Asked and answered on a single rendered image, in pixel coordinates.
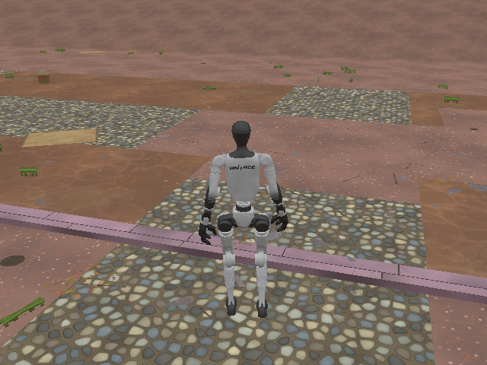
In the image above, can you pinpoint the left robot shin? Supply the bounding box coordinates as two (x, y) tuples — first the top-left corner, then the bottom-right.
(223, 255), (235, 305)

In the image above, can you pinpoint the robot left forearm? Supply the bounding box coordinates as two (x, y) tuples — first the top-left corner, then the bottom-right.
(200, 187), (216, 225)

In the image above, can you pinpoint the left robot upper arm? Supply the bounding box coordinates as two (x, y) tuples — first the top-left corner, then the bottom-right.
(208, 154), (226, 198)

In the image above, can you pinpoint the robot right forearm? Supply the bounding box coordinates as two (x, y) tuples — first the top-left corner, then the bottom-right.
(271, 183), (286, 217)

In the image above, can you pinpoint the robot left hand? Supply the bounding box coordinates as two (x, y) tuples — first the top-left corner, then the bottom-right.
(199, 223), (217, 245)

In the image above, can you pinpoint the right robot upper arm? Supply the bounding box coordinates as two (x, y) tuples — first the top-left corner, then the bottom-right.
(258, 153), (279, 195)

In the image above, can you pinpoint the robot torso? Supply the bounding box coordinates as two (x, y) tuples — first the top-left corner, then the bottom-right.
(224, 150), (260, 228)

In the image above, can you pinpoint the robot right hand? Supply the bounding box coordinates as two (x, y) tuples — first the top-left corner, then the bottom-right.
(270, 214), (288, 232)

